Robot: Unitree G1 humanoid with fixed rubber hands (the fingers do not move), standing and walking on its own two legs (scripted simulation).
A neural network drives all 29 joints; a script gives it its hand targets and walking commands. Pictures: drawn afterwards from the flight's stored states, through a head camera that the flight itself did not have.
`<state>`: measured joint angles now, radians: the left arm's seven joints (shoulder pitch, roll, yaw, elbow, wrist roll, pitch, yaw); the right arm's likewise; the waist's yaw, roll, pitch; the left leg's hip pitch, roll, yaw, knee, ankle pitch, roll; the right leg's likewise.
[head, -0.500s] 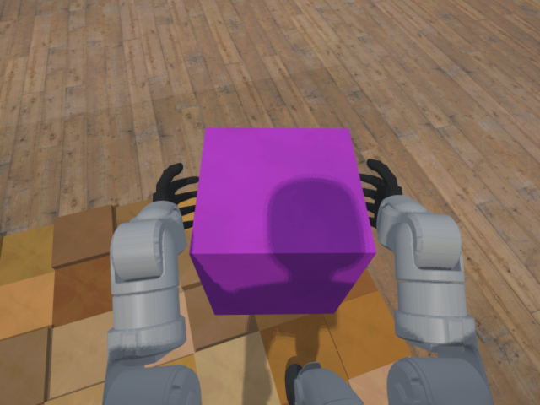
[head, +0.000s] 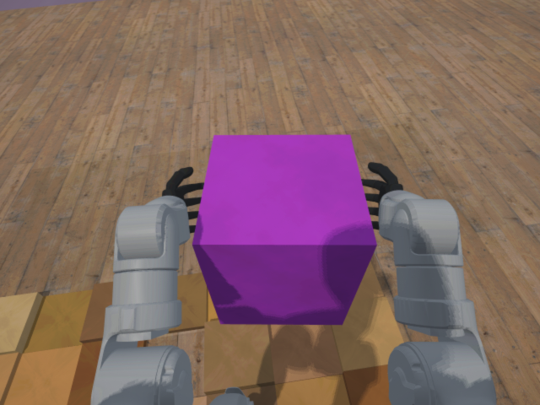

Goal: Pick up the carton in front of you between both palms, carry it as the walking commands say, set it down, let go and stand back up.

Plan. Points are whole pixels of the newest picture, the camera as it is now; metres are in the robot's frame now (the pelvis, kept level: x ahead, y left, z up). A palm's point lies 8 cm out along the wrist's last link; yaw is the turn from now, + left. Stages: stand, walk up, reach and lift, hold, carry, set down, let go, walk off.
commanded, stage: carry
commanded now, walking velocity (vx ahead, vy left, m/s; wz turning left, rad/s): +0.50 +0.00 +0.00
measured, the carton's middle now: (281, 235) +0.38 +0.02 +0.04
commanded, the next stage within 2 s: none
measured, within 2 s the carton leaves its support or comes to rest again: neither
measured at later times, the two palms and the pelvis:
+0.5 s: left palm (218, 112) +0.69 +0.16 +0.08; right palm (356, 110) +0.68 -0.14 +0.08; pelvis +0.32 +0.02 -0.04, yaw +0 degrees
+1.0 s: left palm (225, 39) +1.01 +0.18 +0.11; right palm (333, 35) +1.01 -0.12 +0.10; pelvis +0.65 +0.03 -0.03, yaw -1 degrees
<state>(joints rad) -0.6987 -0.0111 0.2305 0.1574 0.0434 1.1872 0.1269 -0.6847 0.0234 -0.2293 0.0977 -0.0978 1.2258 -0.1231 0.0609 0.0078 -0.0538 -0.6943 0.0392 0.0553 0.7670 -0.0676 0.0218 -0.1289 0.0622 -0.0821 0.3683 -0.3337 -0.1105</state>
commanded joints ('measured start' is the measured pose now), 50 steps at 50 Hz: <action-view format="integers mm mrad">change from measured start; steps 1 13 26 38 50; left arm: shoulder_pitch -687 -750 -605 -821 -652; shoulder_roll -1091 -1150 -1052 -1175 -1070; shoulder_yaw -617 -594 -633 -698 -593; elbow -38 -106 -82 -222 -4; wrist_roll -430 -427 -355 -535 -407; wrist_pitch -4 -16 -2 -37 -2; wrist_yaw -284 -224 -192 -256 -253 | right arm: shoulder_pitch -663 -752 -658 -684 -665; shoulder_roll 1045 1130 1066 1061 1043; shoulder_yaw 628 603 639 622 595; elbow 6 -53 -31 -98 59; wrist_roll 381 489 484 407 410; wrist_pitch -34 -56 -40 -67 -21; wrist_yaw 196 228 246 178 220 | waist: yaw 22 -131 -26 -16 -36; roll -115 50 159 -69 -178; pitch -315 -477 -440 -461 -358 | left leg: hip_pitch -84 1045 689 -89 288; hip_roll -16 296 106 21 -62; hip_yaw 48 -414 39 -44 121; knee -134 -317 -58 455 -318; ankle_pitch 87 314 843 -370 153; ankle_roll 15 259 72 10 43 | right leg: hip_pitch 404 -757 -136 192 208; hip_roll -238 -75 43 -338 -209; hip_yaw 152 107 -157 337 23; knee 36 1047 193 30 215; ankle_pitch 793 -160 338 352 800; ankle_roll -59 75 14 -140 16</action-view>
